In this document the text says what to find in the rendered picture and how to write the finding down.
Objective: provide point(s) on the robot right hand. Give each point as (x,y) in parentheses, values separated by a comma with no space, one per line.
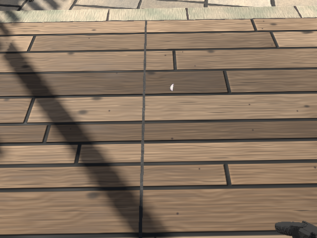
(296,229)

